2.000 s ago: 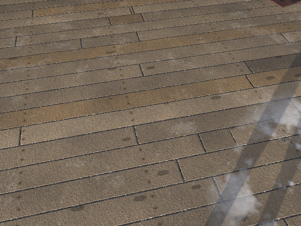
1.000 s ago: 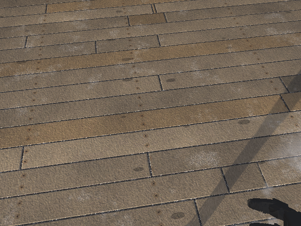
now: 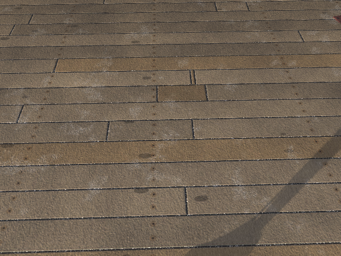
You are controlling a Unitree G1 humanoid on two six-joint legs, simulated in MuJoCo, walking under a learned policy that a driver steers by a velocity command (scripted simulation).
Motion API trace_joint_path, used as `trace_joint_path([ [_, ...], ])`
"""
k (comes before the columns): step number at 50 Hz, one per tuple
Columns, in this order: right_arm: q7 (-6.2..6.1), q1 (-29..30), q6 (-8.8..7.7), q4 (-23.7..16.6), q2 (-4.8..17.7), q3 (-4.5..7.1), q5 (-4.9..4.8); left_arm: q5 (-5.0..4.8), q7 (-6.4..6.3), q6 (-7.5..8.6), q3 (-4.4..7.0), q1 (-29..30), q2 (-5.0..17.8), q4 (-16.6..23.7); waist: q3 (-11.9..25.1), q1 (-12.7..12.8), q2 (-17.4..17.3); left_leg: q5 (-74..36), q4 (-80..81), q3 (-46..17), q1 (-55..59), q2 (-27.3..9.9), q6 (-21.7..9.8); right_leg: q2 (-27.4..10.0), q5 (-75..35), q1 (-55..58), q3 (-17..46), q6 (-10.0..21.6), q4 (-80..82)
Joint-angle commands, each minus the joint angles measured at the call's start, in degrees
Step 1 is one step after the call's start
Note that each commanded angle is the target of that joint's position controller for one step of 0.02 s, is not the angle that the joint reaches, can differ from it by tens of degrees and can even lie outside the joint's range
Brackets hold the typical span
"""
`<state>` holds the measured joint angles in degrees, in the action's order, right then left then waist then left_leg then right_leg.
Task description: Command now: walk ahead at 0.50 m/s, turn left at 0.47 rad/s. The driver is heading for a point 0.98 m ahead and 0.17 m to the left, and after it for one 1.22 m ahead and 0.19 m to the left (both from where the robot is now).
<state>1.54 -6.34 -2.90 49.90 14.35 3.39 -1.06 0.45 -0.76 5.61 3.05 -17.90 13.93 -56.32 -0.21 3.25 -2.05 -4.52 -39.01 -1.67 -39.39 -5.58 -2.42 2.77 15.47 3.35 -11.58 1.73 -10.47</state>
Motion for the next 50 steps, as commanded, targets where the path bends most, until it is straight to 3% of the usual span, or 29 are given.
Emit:
trace_joint_path([
  [1,1.31,8.92,-0.75,-7.10,2.01,-0.11,-0.08,-0.65,-0.50,-0.83,2.04,-2.29,9.42,1.46,-5.54,1.21,3.73,3.52,3.15,2.76,-3.99,0.69,-1.24,-18.73,-27.02,2.48,2.69,6.54,0.40],
  [4,2.35,6.38,-0.55,-8.75,4.18,0.94,-0.21,-1.00,-1.15,-2.19,2.73,-0.24,11.72,2.63,-2.02,-2.11,6.76,12.39,3.49,7.62,3.98,5.01,-3.96,-19.54,-52.10,5.25,0.33,4.83,-9.26],
  [5,2.41,1.59,-0.40,-8.10,5.86,1.91,-0.33,-0.94,-1.49,-2.71,2.93,0.48,12.41,3.12,0.99,-4.98,7.91,14.94,3.22,9.05,10.55,7.35,-5.27,-19.15,-60.34,4.68,-0.39,4.12,-16.57],
  [6,2.07,-6.96,-0.37,-6.22,8.67,3.55,-0.56,-1.05,-1.72,-3.14,2.89,1.68,12.62,3.73,5.44,-9.73,7.30,12.45,6.79,9.16,22.54,9.65,-7.30,-17.31,-60.78,0.84,-1.57,2.57,-27.89],
  [7,0.81,-16.48,0.10,-4.23,13.61,5.63,-0.39,-0.60,-1.81,-2.70,2.49,1.62,12.04,5.02,11.00,-13.70,2.24,12.18,9.06,-1.76,40.60,4.13,-10.72,-14.91,-44.96,-12.88,-1.64,0.09,-44.97],
  [8,0.05,-15.75,0.21,-5.31,19.17,6.61,-0.69,0.55,-0.71,-0.60,-0.19,-2.49,3.20,8.32,16.23,-7.60,-13.17,17.78,15.08,-36.38,60.38,-11.77,-22.77,-0.99,8.43,-40.10,2.12,-4.24,-68.30],
  [9,-0.01,-17.63,-0.13,-5.86,15.30,5.00,0.25,-1.39,0.56,2.43,0.35,1.00,7.21,9.08,22.45,-10.05,-6.80,19.52,21.56,-46.49,65.17,-14.36,-23.80,-0.53,17.00,-47.70,16.67,-2.64,-74.19],
  [10,-0.21,-16.37,-0.56,-5.64,11.64,4.16,0.70,-3.33,1.19,3.71,0.97,6.70,9.31,10.92,15.61,-10.90,-4.25,15.59,21.22,-36.00,61.01,-11.77,-19.99,-3.83,12.84,-51.75,17.41,-1.03,-72.83],
  [11,-0.07,-12.33,-1.11,-6.21,9.73,3.65,0.18,-2.76,0.98,4.11,0.81,7.66,8.61,11.18,9.50,-8.02,1.23,9.73,21.27,-27.64,51.60,-8.85,-17.38,-6.72,8.16,-50.28,16.97,-0.56,-66.22],
  [12,-0.04,-8.51,-1.33,-7.18,7.81,3.09,-0.01,-1.03,0.36,3.79,1.34,8.40,8.91,10.78,6.73,-5.81,3.41,4.67,21.91,-22.37,43.81,-6.49,-15.49,-8.64,5.94,-46.24,16.40,-0.89,-60.44],
  [13,-0.19,-6.17,-1.34,-8.20,7.02,2.67,0.47,-0.47,0.22,2.98,1.72,7.50,9.11,10.96,4.97,-3.69,2.33,1.72,23.60,-20.37,37.14,-5.37,-15.60,-9.54,4.50,-41.96,16.46,-1.51,-57.97],
  [15,-0.61,-5.48,-1.43,-8.89,7.82,2.80,0.43,-0.04,0.21,1.47,1.86,6.27,8.17,11.59,3.59,-1.83,1.49,-1.29,25.62,-18.31,30.56,-4.15,-15.83,-9.91,3.68,-38.36,15.92,-3.13,-52.71],
  [17,-1.44,-6.57,-1.44,-8.92,9.55,3.22,0.26,0.31,0.05,0.64,1.42,8.33,6.57,12.58,2.23,-1.96,0.74,-2.79,26.68,-14.40,26.65,-2.87,-15.18,-9.35,-0.82,-38.16,14.29,-4.80,-45.22],
  [21,-2.15,-10.48,-1.19,-7.69,9.34,3.03,0.08,0.09,0.67,0.78,0.27,16.08,4.43,14.40,1.21,-5.95,-1.85,1.65,26.60,-8.89,24.30,0.55,-11.11,-6.87,-18.61,-33.49,12.71,-4.94,-27.37],
  [23,-2.00,-12.70,-1.24,-6.66,9.37,2.85,0.13,-0.58,1.15,1.07,0.22,18.99,4.97,15.31,0.58,-7.59,-2.82,5.72,26.53,-10.14,25.65,-0.64,-10.50,-5.89,-22.95,-32.26,12.70,-4.37,-23.38],
  [26,-1.91,-14.74,-1.10,-5.46,9.44,2.72,-0.03,-0.77,1.86,1.61,0.55,21.75,6.84,16.84,-0.74,-8.31,-3.08,6.99,23.35,-13.47,31.97,-3.76,-9.99,-5.58,-19.32,-34.60,13.63,-2.31,-19.49],
  [29,-2.20,-14.96,-0.50,-5.01,9.94,2.84,0.19,-0.64,2.34,2.25,1.13,19.28,8.47,16.83,-0.69,-6.28,-4.20,-0.48,19.13,-15.34,37.43,-5.64,-8.49,-4.31,-12.31,-32.47,12.37,0.39,-16.94],
  [30,-2.27,-13.78,-0.34,-5.25,10.14,2.77,0.23,-0.57,2.18,2.40,1.68,14.37,9.16,15.69,1.25,-3.30,-5.04,-7.85,14.63,-14.74,37.00,-4.50,-7.50,-3.36,-12.66,-25.85,11.43,1.87,-15.19],
  [31,-2.20,-12.92,-0.37,-5.92,8.35,2.06,0.55,-0.03,1.94,2.58,2.74,6.66,11.61,13.67,7.16,0.15,-3.17,-12.27,4.92,-11.78,34.20,-1.06,-5.95,-5.59,-14.84,-14.24,13.30,4.30,-16.41],
  [32,-2.33,-15.10,-0.63,-7.17,5.87,1.00,1.56,0.47,1.85,2.56,3.68,-2.63,15.53,12.64,16.02,2.37,4.42,1.07,-12.78,-7.53,22.55,4.38,-3.24,-15.88,-15.81,3.36,26.08,9.39,-18.25],
  [33,-2.09,-22.13,-1.61,-6.99,2.62,0.10,-0.02,-0.10,2.48,1.77,4.39,-6.92,17.14,10.10,20.47,0.14,21.94,35.67,-29.26,-4.97,3.06,11.53,0.16,-25.20,-1.16,17.46,50.94,16.81,-10.04],
  [34,-1.98,-18.47,-2.03,-6.52,8.20,1.03,-0.81,-1.55,2.59,1.56,2.90,-6.05,11.62,10.61,15.15,1.95,14.35,36.67,-35.13,-9.00,-4.25,8.18,-0.26,-24.35,11.29,15.24,53.08,14.73,-6.83],
  [35,-1.81,-12.21,-2.21,-8.07,9.96,1.49,-1.03,-1.47,2.33,1.16,2.12,-1.66,9.28,11.52,7.31,2.01,9.12,31.04,-35.21,-6.93,-6.72,5.40,-0.58,-22.43,10.25,7.68,44.76,12.25,-5.73],
  [36,-1.88,-8.77,-2.23,-8.77,9.14,1.34,-0.14,-0.61,2.35,0.77,1.59,1.73,8.54,12.31,3.13,0.73,4.27,26.45,-32.73,-4.78,-4.88,2.93,-0.58,-19.95,3.94,-0.01,38.60,11.11,-4.25],
  [37,-1.85,-8.09,-2.22,-9.25,8.36,1.47,0.43,-0.07,2.38,0.73,1.35,3.57,7.95,12.48,1.10,-0.81,4.77,23.48,-29.46,-4.34,-3.08,1.20,-0.26,-18.66,-1.81,-5.06,35.45,11.43,-3.05],
  [39,-1.85,-9.58,-1.64,-8.79,6.53,1.52,0.73,0.17,2.63,0.94,0.68,4.05,6.09,12.08,1.65,-2.69,6.01,20.83,-25.63,-3.36,1.84,-0.35,-0.11,-14.67,-10.40,-8.88,28.86,10.06,-1.06],
  [40,-1.87,-10.86,-1.39,-8.72,5.50,1.29,0.33,-0.03,2.43,1.08,1.05,4.01,7.84,11.75,2.17,-3.64,8.54,20.57,-23.90,-2.91,2.52,-0.77,0.55,-15.53,-11.99,-10.32,28.06,11.32,-0.19],
  [45,-1.76,-2.30,-1.42,-11.15,4.01,0.48,0.99,-0.87,1.35,0.52,1.73,1.03,10.11,10.05,-0.10,-1.53,5.38,8.39,-8.13,-1.00,-0.47,-1.34,2.86,-13.99,-20.62,-9.94,20.42,10.75,2.36],
  [50,-0.60,6.46,-2.05,-13.50,3.12,-0.11,0.23,-1.56,1.04,-0.34,1.71,-4.18,10.74,7.60,-2.14,1.71,5.58,-0.20,4.68,1.10,3.20,1.25,2.54,-13.68,-18.83,-7.68,17.13,9.39,1.84],
])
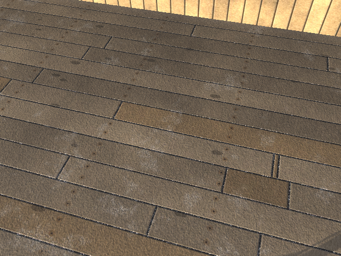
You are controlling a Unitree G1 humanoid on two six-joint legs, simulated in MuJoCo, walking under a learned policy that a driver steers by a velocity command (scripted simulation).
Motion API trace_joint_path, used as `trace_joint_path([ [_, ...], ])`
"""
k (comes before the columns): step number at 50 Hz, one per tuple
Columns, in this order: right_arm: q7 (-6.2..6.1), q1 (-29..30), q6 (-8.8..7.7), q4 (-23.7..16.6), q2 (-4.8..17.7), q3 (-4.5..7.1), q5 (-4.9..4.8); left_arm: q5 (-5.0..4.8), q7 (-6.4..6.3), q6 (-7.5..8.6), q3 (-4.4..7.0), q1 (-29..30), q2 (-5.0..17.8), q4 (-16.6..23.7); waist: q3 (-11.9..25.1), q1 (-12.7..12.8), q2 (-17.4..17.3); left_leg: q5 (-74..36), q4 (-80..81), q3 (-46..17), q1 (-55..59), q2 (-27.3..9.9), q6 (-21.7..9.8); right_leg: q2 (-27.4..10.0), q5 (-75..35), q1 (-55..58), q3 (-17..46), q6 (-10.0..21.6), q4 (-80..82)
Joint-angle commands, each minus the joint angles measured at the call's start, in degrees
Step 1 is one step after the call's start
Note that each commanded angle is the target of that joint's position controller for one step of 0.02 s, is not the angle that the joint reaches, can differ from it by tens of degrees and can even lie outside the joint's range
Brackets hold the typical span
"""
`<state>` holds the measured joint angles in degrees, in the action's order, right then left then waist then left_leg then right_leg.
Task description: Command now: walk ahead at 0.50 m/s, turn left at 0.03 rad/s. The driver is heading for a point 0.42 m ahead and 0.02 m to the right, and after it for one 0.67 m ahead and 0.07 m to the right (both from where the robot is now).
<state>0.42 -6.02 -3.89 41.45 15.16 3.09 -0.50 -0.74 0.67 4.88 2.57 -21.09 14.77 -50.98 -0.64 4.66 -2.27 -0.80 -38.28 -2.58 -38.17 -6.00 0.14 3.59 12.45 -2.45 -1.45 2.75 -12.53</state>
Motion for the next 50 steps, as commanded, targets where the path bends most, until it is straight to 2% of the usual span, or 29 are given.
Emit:
trace_joint_path([
  [1,0.83,7.63,-1.19,-5.67,2.40,0.17,-0.49,-0.43,-0.41,0.09,2.17,-1.92,9.83,1.74,-2.28,0.66,5.89,-3.45,5.26,2.04,1.56,2.00,-0.35,-15.26,-15.97,-0.28,7.31,8.30,3.27],
  [5,1.99,8.65,-1.88,-7.04,4.10,0.60,-0.58,-0.59,-0.91,-1.19,2.66,-2.37,11.11,0.65,-2.22,-1.08,7.16,3.50,9.48,2.37,3.73,3.51,-3.07,-18.24,-23.66,6.12,8.17,6.79,-1.61],
  [6,1.97,5.70,-1.98,-6.39,5.29,1.15,-0.42,-0.61,-1.05,-1.41,2.84,-1.44,11.78,0.77,-0.27,-3.10,7.85,5.05,10.29,3.52,8.79,4.91,-4.07,-17.84,-31.82,6.48,7.46,6.11,-5.14],
  [7,1.68,-1.02,-1.98,-4.43,7.10,2.20,-0.20,-0.66,-1.17,-1.66,2.74,-0.29,11.70,0.98,3.85,-6.96,7.48,3.98,11.98,5.08,18.64,6.50,-5.62,-15.83,-39.92,5.11,5.42,4.88,-12.59],
  [8,1.11,-10.83,-1.88,-1.80,10.18,3.50,0.22,-0.09,-1.33,-1.66,2.07,0.33,10.24,1.88,10.78,-11.11,5.97,1.68,9.84,2.17,34.36,3.41,-8.09,-13.03,-36.85,-2.20,3.28,3.02,-24.53],
  [9,0.56,-18.63,-1.56,-0.77,15.95,4.78,1.53,0.84,-1.12,-0.74,0.33,-4.28,4.91,3.75,20.42,-11.04,-5.22,3.15,8.90,-19.46,58.05,-11.61,-15.55,-5.83,-13.78,-23.51,0.15,-0.63,-46.72],
  [10,0.73,-20.35,-1.12,0.29,13.74,4.18,0.29,0.28,-0.62,0.54,-0.29,-6.05,3.87,2.80,25.96,-10.76,-13.63,11.81,17.60,-38.89,63.77,-17.57,-20.83,-0.68,20.38,-35.48,5.71,-1.71,-58.72],
  [11,0.68,-17.08,-0.92,-0.05,10.25,2.94,-0.18,-1.20,-0.18,1.39,1.26,-1.52,9.48,3.75,17.17,-11.16,-8.23,18.10,19.63,-33.56,57.50,-15.35,-18.00,-4.47,19.08,-41.73,8.22,-1.03,-63.32],
  [12,0.52,-13.20,-0.80,-0.60,8.58,2.33,-0.15,-1.72,-0.02,1.73,1.31,3.39,9.81,5.21,10.15,-10.04,-4.83,17.39,21.00,-25.50,48.83,-12.92,-15.79,-7.27,13.91,-42.65,6.37,-0.54,-61.98],
  [13,0.74,-9.61,-0.84,-0.73,7.22,1.80,0.29,-1.00,-0.19,1.59,1.34,5.58,9.02,5.63,5.16,-8.06,-1.07,13.66,23.38,-20.03,40.00,-10.36,-14.65,-9.36,9.58,-40.68,5.16,-0.81,-58.05],
  [14,0.95,-7.22,-1.14,-1.00,5.68,1.30,0.83,-0.13,-0.44,0.95,1.69,5.35,8.60,5.45,2.87,-6.00,-1.10,10.48,25.64,-16.44,34.04,-8.42,-13.77,-11.05,6.40,-37.48,5.46,-1.04,-54.77],
  [15,1.21,-6.61,-1.58,-0.83,5.15,1.24,1.08,-0.01,-0.39,0.28,1.60,3.93,7.66,4.83,1.97,-4.86,-2.60,3.84,26.77,-12.95,29.99,-7.35,-13.30,-11.77,5.02,-33.83,5.68,-1.20,-53.65],
  [16,1.22,-5.77,-2.00,-0.37,5.96,1.52,0.93,-0.33,-0.45,-0.55,1.33,1.63,5.88,4.39,2.87,-3.20,-3.96,4.30,28.37,-11.40,28.60,-7.83,-14.14,-12.00,3.84,-32.62,5.60,-1.96,-52.53],
  [19,0.71,-5.61,-2.89,1.47,6.72,1.76,1.73,-0.11,-1.16,-1.93,1.51,3.81,5.40,4.91,0.37,-2.61,-1.12,-16.40,28.62,-2.25,25.11,-7.16,-13.71,-10.80,-0.82,-32.95,6.44,-3.95,-47.60],
  [22,-0.40,-4.96,-2.38,2.36,7.50,1.79,1.81,0.43,-0.62,-1.57,1.10,7.47,3.89,6.22,0.68,-3.47,-1.31,-22.27,27.63,6.46,24.55,-3.84,-10.89,-9.01,-12.69,-29.06,4.30,-3.84,-34.32],
  [24,-1.20,-6.47,-1.77,3.19,8.46,1.87,1.54,0.53,0.18,-1.35,0.80,12.18,3.24,8.16,1.04,-5.62,-1.22,-22.39,26.89,8.05,26.80,-4.20,-10.29,-7.83,-18.59,-27.68,2.42,-3.53,-28.09],
  [28,-2.20,-7.38,0.44,4.47,10.03,2.49,0.27,0.65,1.73,-1.85,1.53,15.07,5.07,11.62,1.69,-6.39,-1.70,-22.91,21.40,7.58,35.76,-7.86,-9.63,-7.08,-12.78,-29.92,1.78,-2.03,-23.04],
  [31,-3.25,-5.29,2.27,3.79,10.83,3.06,-0.82,0.93,2.66,-1.96,2.77,10.51,7.16,12.23,3.57,-3.58,-2.13,-29.48,10.14,8.01,37.88,-7.97,-7.39,-4.11,-5.92,-24.84,-0.98,0.62,-18.93],
  [32,-3.47,-5.78,2.72,3.55,10.04,2.86,-0.75,0.96,2.37,-1.72,3.95,5.27,9.32,11.05,6.35,-1.36,0.28,-27.63,0.77,9.83,36.18,-4.80,-5.04,-2.09,-12.44,-17.01,-1.33,2.35,-13.87],
  [33,-3.37,-7.97,2.40,2.34,8.89,2.20,0.92,1.33,1.22,-1.87,5.56,0.97,15.06,11.31,11.61,-0.37,8.89,-10.84,-15.09,11.43,25.63,0.14,-0.98,-10.64,-38.17,-3.45,11.33,6.89,-13.98],
  [34,-2.34,-13.23,1.68,1.09,3.83,0.52,3.33,1.73,0.40,-2.33,5.69,1.81,18.74,12.70,17.25,-5.00,19.32,40.59,-34.68,8.02,5.59,11.24,3.20,-24.21,-60.57,12.72,32.46,19.01,-16.64],
  [35,-1.26,-12.35,1.16,1.78,6.90,0.77,1.71,1.52,0.41,-2.60,4.71,1.30,14.54,13.93,25.46,-1.90,12.84,40.61,-40.84,-3.49,2.82,9.82,2.58,-24.77,-48.11,14.34,35.91,21.19,-13.55],
  [36,-1.04,-7.89,1.33,0.65,8.49,1.24,-0.16,1.13,0.34,-2.79,4.31,5.43,12.48,15.29,19.68,-1.72,8.87,36.03,-40.77,-3.77,-0.52,7.72,1.94,-21.90,-38.35,9.43,30.44,18.67,-11.87],
  [37,-1.55,-5.64,1.87,0.49,8.20,1.31,0.03,0.21,-0.03,-3.28,3.87,8.33,10.72,15.65,14.08,-2.72,4.01,31.80,-37.19,-3.07,-1.59,5.73,1.94,-19.10,-29.24,2.96,26.34,15.34,-10.05],
  [38,-2.25,-4.15,2.65,0.42,8.52,1.59,0.80,-0.10,-0.42,-3.87,3.41,10.29,9.58,16.17,10.32,-3.65,2.47,29.11,-32.81,-2.96,-0.02,4.37,2.13,-17.41,-22.42,-4.12,24.49,13.49,-8.07],
  [39,-2.51,-4.17,3.39,-0.08,8.40,1.72,1.09,0.45,-0.77,-4.36,3.35,11.50,9.57,16.64,8.27,-5.18,3.56,27.13,-29.66,-2.71,3.46,4.24,2.07,-15.87,-16.75,-10.11,23.51,12.72,-5.88],
  [41,-2.74,-5.95,3.75,-0.14,6.86,1.41,0.86,1.35,-1.17,-4.84,3.95,12.41,10.97,17.40,7.72,-6.49,8.39,25.91,-21.92,-1.57,7.28,5.51,3.05,-13.66,-18.63,-14.23,21.52,12.69,-5.52],
  [45,-2.93,-4.56,3.72,-0.05,6.01,1.13,0.91,0.52,-2.46,-5.54,4.71,11.61,12.24,18.19,10.59,-5.22,8.27,20.30,-12.74,-2.13,10.84,6.78,4.38,-11.83,-12.61,-14.42,21.91,10.69,-6.21],
  [50,-2.29,-3.05,3.15,-0.97,6.56,1.49,0.37,0.70,-2.60,-6.68,4.65,11.90,11.58,18.98,8.60,-4.05,11.71,19.52,-3.59,-2.56,13.80,7.45,3.52,-10.98,0.80,-14.55,26.59,8.63,-5.94],
])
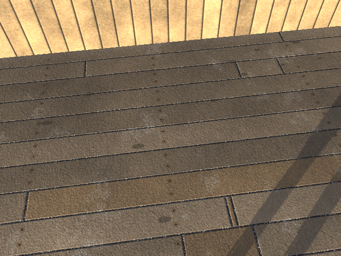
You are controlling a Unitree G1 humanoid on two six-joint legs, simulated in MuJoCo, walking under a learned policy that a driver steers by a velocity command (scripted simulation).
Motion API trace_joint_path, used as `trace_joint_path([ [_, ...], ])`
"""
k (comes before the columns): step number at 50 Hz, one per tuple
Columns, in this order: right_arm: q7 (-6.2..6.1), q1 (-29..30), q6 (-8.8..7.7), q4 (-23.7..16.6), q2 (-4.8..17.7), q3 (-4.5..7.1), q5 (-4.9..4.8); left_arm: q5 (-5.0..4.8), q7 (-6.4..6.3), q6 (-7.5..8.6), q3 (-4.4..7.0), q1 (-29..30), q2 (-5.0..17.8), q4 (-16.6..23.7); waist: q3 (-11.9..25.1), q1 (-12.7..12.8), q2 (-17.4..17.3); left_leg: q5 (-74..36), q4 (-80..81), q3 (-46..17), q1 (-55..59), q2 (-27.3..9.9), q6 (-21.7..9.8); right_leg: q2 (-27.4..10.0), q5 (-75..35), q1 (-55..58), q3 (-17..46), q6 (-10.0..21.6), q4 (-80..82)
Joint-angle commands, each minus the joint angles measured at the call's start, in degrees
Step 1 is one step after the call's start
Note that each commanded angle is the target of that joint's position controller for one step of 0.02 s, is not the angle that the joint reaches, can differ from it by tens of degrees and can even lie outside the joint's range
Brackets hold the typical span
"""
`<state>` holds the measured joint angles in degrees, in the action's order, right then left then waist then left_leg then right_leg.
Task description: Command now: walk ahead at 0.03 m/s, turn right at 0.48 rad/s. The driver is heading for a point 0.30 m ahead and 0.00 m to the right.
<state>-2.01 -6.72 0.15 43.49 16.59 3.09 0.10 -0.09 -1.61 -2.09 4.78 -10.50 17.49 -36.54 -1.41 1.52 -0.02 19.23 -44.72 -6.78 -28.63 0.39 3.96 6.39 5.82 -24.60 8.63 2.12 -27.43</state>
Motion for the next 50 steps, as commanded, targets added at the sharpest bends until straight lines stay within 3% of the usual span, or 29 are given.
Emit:
trace_joint_path([
  [1,0.42,-2.91,-1.22,-2.93,5.29,1.57,-0.30,0.06,-0.25,0.15,2.29,1.15,8.46,4.62,9.51,-0.80,9.90,-0.73,5.51,2.05,5.59,0.92,-0.79,-13.93,6.59,8.33,17.14,8.97,8.06],
  [3,1.11,-5.45,-1.87,-2.29,4.87,1.73,-0.17,-0.33,-0.28,-0.29,1.75,1.50,7.48,4.60,9.32,-2.34,9.78,-6.48,16.01,4.00,12.19,0.82,-2.49,-12.61,4.89,7.21,16.56,7.19,5.12],
  [4,1.25,-6.20,-1.99,-2.32,6.05,2.13,0.42,-0.41,-0.32,-0.36,1.30,-0.50,6.21,4.05,8.87,-2.33,7.90,-9.16,20.92,2.23,16.58,-2.14,-4.12,-10.45,7.52,4.82,14.87,4.93,2.51],
  [5,1.12,-6.42,-1.85,-3.25,9.85,2.75,1.85,0.25,-0.21,-0.25,0.43,-2.87,3.30,3.94,8.74,-0.75,-2.78,-11.70,25.69,-9.10,20.70,-13.74,-8.39,-4.85,18.73,-0.81,8.28,1.38,-8.52],
  [6,1.20,-4.66,-1.48,-2.93,13.03,3.56,3.40,-0.16,-0.07,0.60,1.00,-1.42,4.71,6.30,4.80,0.61,-17.95,-18.74,29.02,-22.09,16.58,-22.21,-17.99,1.92,28.61,-8.27,-0.85,-1.27,-17.99],
  [7,1.02,-2.87,-1.77,-4.63,10.29,3.03,3.20,0.46,-0.16,1.17,2.23,-0.64,9.03,5.12,4.75,-1.14,-13.03,-17.66,29.36,-22.79,14.28,-22.76,-20.71,-0.64,28.28,-7.84,1.99,-3.08,-29.43],
  [8,0.76,-0.94,-1.84,-5.06,8.77,2.65,2.17,-0.13,-0.05,0.99,2.95,-1.57,10.16,3.59,4.13,-0.38,-8.77,-17.66,28.07,-17.37,13.96,-19.47,-18.35,-0.40,25.06,-7.76,2.24,-3.74,-34.37],
  [10,0.58,1.08,-1.78,-5.17,6.12,1.73,0.17,0.28,-0.46,-0.17,2.22,-3.66,6.67,1.49,3.14,0.19,-7.11,-19.29,26.18,-10.65,15.50,-14.85,-15.07,-1.04,20.47,-8.12,1.88,-5.88,-38.26],
  [12,0.54,0.40,-1.40,-4.51,4.21,0.91,0.31,0.01,-0.30,-0.37,1.10,-3.01,3.48,1.47,3.06,0.04,-7.65,-22.55,25.62,-5.58,15.69,-11.82,-14.53,-2.06,18.49,-5.12,-0.53,-7.06,-33.84],
  [15,0.55,-1.96,-0.72,-3.48,5.10,1.14,0.43,-0.01,0.17,0.14,-0.53,1.39,0.28,2.79,4.78,-2.66,-11.09,-25.42,23.66,-3.16,19.18,-10.41,-14.29,-5.63,19.02,1.74,-5.67,-7.61,-16.69],
  [17,0.69,-4.21,-0.27,-2.71,6.94,1.54,0.14,-0.65,0.34,0.30,-0.15,1.41,1.67,2.50,5.24,-3.55,-12.02,-27.02,22.31,-4.93,20.56,-11.54,-15.10,-5.30,17.16,5.94,-7.44,-7.27,-7.62],
  [19,0.92,-4.80,-0.39,-1.98,6.41,1.17,-0.85,-0.40,0.40,0.44,0.05,-1.33,2.31,0.65,4.25,-1.85,-10.23,-26.99,21.04,-4.86,18.81,-10.69,-13.19,-5.17,3.92,13.14,-7.78,-5.27,7.52],
  [20,1.13,-6.35,-1.08,-1.46,5.77,0.85,-0.70,0.20,0.15,0.45,0.19,-1.62,3.93,0.75,4.96,-2.19,-8.27,-24.53,20.97,-4.94,16.22,-10.25,-10.54,-7.49,-1.69,18.18,-4.42,-3.67,8.78],
  [21,1.72,-6.90,-2.12,-1.90,4.66,0.36,0.75,0.78,-0.40,0.33,0.73,-2.63,7.38,1.09,7.45,-3.55,-1.43,-20.44,17.95,-1.84,12.59,-7.62,-7.64,-12.76,-15.94,23.85,0.09,-1.66,4.15],
  [22,2.12,-8.05,-2.87,-1.63,2.80,0.00,1.04,0.95,-0.07,0.25,0.86,-1.67,7.24,-0.37,8.30,-5.53,7.14,-11.59,19.25,3.30,14.14,-3.37,-4.73,-12.84,-10.54,19.87,-0.14,1.45,1.30],
  [24,2.12,-2.64,-2.68,-1.14,4.78,0.31,1.14,1.42,0.81,0.73,-0.34,-0.40,2.18,0.10,4.92,-2.24,3.84,-9.14,17.70,4.49,15.53,-2.41,-2.79,-10.92,0.90,14.32,-0.50,1.00,3.23],
  [27,1.49,-2.57,-1.49,-0.67,3.23,0.17,0.29,0.62,0.53,1.19,0.32,-3.46,5.00,-1.31,0.62,-1.22,7.33,4.44,11.94,8.79,11.05,1.26,-3.54,-10.96,25.43,10.43,1.94,2.32,6.85],
  [30,1.77,-0.61,-3.02,-2.15,3.03,0.57,-1.26,-0.13,0.24,2.10,0.74,-7.21,7.51,-2.13,-6.30,0.28,13.00,7.14,1.49,9.02,2.13,0.74,-5.57,-20.27,41.41,8.05,16.97,8.70,15.57],
  [32,2.54,-2.04,-4.46,-1.92,2.80,0.83,-1.85,-0.63,0.10,3.00,0.47,-5.80,6.86,-2.12,-7.02,-1.23,13.24,8.21,2.18,7.33,2.16,-1.30,-8.09,-21.69,37.08,8.20,17.69,9.10,15.37],
  [34,3.39,-8.05,-5.53,1.05,2.39,1.09,-1.81,-1.37,0.41,3.00,0.03,-0.84,5.61,-0.96,-5.12,-5.22,9.90,1.23,14.17,9.03,16.32,-0.03,-9.80,-17.24,30.52,2.76,10.13,5.82,12.39],
  [35,3.50,-12.58,-5.62,3.28,3.38,1.66,-1.27,-1.01,0.42,3.18,-0.30,0.49,4.34,-0.49,-3.17,-6.92,7.42,-2.94,15.71,7.54,23.71,-0.08,-9.49,-14.29,25.81,-0.59,6.13,3.95,7.01],
  [36,3.28,-18.05,-5.78,4.48,6.98,2.57,-0.86,-0.64,0.48,3.68,-1.31,2.20,0.77,0.94,-1.43,-8.27,-1.71,4.47,22.62,-4.76,29.38,-7.88,-11.82,-8.96,21.38,-6.34,-1.42,0.43,-6.59],
  [37,3.88,-21.93,-5.98,4.86,13.28,4.04,-0.51,-1.54,0.06,4.68,-1.26,2.93,0.50,3.75,-1.01,-8.54,-17.30,14.02,32.89,-28.35,33.13,-19.46,-19.52,-3.28,23.17,-15.68,-7.95,-2.32,-22.83],
  [38,3.80,-19.34,-6.28,3.67,10.45,2.95,0.48,-2.17,-0.28,5.47,-0.17,3.20,4.24,3.62,-3.38,-7.73,-14.02,9.25,34.69,-34.73,32.15,-23.18,-22.64,-5.04,28.60,-21.37,-3.22,-2.10,-33.22],
  [40,2.91,-14.02,-6.18,1.82,7.05,1.81,0.21,-1.28,0.28,6.09,0.12,-0.94,4.04,0.76,-2.54,-4.21,-6.63,-10.21,30.61,-20.94,32.51,-19.10,-18.98,-8.40,21.24,-21.58,-3.35,-1.03,-37.89],
  [42,2.31,-12.26,-5.20,1.57,5.99,1.15,-0.13,0.09,0.64,5.59,0.20,-0.77,2.77,-0.01,-0.06,-3.48,-3.90,-28.87,30.41,-10.26,31.44,-15.63,-16.03,-10.49,15.36,-17.27,-5.08,-1.70,-33.66],
  [43,2.01,-12.26,-4.73,1.92,6.45,1.18,-0.03,-0.30,1.00,5.30,-0.30,-0.45,1.15,0.01,0.11,-3.38,-6.38,-35.16,30.18,-6.52,28.81,-14.35,-15.93,-10.11,13.83,-13.37,-6.69,-2.57,-30.05],
  [46,0.86,-11.91,-3.18,2.80,6.13,0.86,0.08,-0.51,1.56,4.84,-1.35,2.32,-1.79,0.17,1.41,-3.56,-6.25,-43.76,28.54,2.72,25.98,-9.55,-13.79,-8.10,6.87,-5.20,-9.78,-3.91,-16.46],
  [50,0.70,-12.72,-2.20,3.82,8.52,1.43,-0.47,-0.59,1.94,4.50,-0.98,4.79,0.27,0.59,2.37,-4.23,-7.13,-43.11,27.14,2.18,23.64,-11.67,-14.08,-6.63,-0.44,2.26,-9.93,-3.31,-8.02],
])
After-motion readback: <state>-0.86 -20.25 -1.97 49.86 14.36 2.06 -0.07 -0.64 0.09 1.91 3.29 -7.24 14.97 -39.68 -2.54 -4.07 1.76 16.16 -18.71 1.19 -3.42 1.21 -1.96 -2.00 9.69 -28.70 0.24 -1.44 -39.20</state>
